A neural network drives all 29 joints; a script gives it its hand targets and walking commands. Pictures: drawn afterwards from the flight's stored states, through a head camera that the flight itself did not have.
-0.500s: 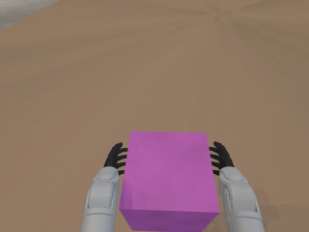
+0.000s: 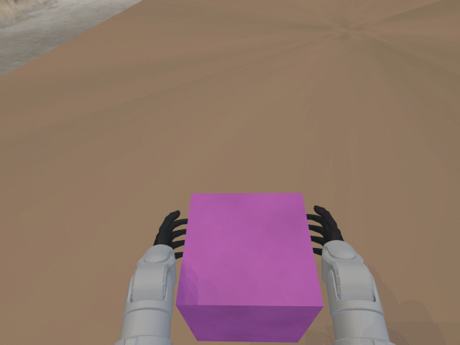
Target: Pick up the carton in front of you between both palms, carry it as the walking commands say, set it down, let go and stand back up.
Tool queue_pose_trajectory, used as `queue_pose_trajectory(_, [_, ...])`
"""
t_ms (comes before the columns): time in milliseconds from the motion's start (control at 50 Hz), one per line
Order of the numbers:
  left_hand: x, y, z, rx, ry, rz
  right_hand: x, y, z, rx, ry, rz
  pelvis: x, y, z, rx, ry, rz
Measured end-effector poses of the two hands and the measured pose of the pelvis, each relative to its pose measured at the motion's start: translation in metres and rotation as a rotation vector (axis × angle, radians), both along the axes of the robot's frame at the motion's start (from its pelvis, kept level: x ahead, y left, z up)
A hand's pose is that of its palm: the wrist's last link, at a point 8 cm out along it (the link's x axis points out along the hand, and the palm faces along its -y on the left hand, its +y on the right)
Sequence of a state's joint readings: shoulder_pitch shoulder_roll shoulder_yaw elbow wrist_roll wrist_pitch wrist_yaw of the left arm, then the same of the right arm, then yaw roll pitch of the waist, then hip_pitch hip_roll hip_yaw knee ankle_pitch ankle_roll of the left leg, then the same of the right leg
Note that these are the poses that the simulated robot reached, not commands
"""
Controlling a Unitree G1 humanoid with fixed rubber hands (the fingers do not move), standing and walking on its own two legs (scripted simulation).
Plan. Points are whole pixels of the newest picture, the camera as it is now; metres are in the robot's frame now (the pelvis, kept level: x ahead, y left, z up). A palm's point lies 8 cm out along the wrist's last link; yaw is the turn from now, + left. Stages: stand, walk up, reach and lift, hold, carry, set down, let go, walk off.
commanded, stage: hold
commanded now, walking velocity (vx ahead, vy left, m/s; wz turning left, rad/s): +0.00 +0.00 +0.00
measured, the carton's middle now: (246, 271) +0.29 +0.00 -0.05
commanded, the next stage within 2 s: set down in 0.18 s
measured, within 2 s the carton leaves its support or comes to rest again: neither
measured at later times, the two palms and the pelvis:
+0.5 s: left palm (174, 241) +0.32 +0.14 +0.02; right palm (329, 235) +0.32 -0.16 +0.01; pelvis -0.01 -0.01 -0.01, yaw +1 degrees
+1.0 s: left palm (194, 268) +0.37 +0.14 -0.19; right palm (310, 272) +0.35 -0.15 -0.20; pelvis -0.04 +0.03 -0.13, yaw +0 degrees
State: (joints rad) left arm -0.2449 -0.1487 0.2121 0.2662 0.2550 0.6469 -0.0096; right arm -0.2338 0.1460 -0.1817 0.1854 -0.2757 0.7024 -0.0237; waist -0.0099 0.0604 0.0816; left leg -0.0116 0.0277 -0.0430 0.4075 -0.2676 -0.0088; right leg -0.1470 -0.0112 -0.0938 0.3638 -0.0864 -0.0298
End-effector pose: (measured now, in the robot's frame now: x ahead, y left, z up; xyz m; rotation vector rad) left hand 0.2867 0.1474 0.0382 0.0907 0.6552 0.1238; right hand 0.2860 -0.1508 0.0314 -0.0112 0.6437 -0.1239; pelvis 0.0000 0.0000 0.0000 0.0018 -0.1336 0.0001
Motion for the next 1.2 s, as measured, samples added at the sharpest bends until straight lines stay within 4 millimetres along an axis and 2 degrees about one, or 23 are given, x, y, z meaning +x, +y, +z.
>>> queue_pose_trajectory(140, [0.0,-0.005,0.005,-0.002,-0.004,0.016,0.005,-0.006,0.005,0.015,-0.004,0.018,0.001,-0.01,0.001,0.001,0.001,0.013])
queue_pose_trajectory(300, [0.006,-0.007,0.007,-0.01,-0.005,0.022,0.012,-0.008,0.008,0.034,-0.005,0.013,0.001,-0.013,0.0,-0.003,-0.001,0.013])
queue_pose_trajectory(380, [0.015,-0.008,0.003,-0.022,0.003,0.031,0.021,-0.007,0.004,0.053,0.004,-0.016,-0.001,-0.012,-0.003,-0.007,0.004,0.014])
queue_pose_trajectory(460, [0.027,-0.008,-0.01,-0.028,0.013,0.037,0.032,-0.007,-0.009,0.078,0.013,-0.04,-0.003,-0.008,-0.008,-0.01,0.028,0.019])
queue_pose_trajectory(520, [0.035,-0.009,-0.026,-0.015,0.025,0.026,0.04,-0.008,-0.026,0.076,0.026,-0.043,-0.007,-0.004,-0.014,-0.01,0.067,0.012])
queue_pose_trajectory(580, [0.044,-0.008,-0.05,0.0,0.038,0.007,0.044,-0.007,-0.051,0.058,0.037,-0.04,-0.012,0.001,-0.02,-0.005,0.14,0.0])
queue_pose_trajectory(700, [0.051,-0.007,-0.12,-0.001,0.047,-0.014,0.044,-0.006,-0.123,0.031,0.045,-0.045,-0.023,0.012,-0.041,0.014,0.338,-0.022])
queue_pose_trajectory(820, [0.06,-0.003,-0.185,-0.03,0.009,-0.012,0.048,-0.002,-0.188,0.035,0.006,-0.064,-0.032,0.024,-0.076,0.022,0.548,-0.014])
queue_pose_trajectory(880, [0.069,-0.003,-0.205,-0.05,-0.024,-0.01,0.055,-0.002,-0.207,0.039,-0.028,-0.075,-0.035,0.029,-0.095,0.023,0.628,-0.009])
queue_pose_trajectory(1000, [0.085,-0.005,-0.232,-0.078,-0.04,-0.007,0.067,-0.004,-0.233,0.047,-0.044,-0.096,-0.038,0.035,-0.128,0.025,0.719,-0.012])
queue_pose_trajectory(1200, [0.102,-0.011,-0.288,-0.073,0.006,-0.019,0.081,-0.01,-0.287,0.048,0.001,-0.109,-0.041,0.035,-0.177,0.039,0.839,-0.012])
